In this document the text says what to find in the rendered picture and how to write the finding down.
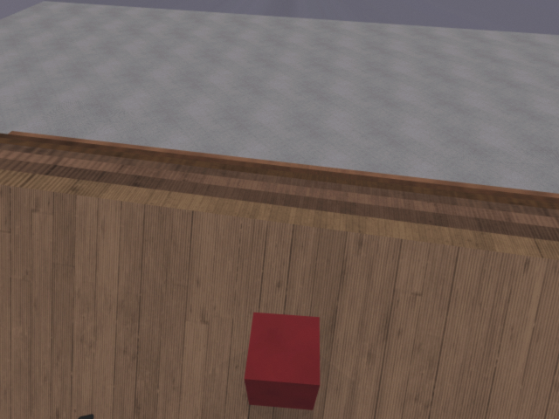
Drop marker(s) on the carton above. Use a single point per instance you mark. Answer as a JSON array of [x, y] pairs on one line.
[[283, 361]]

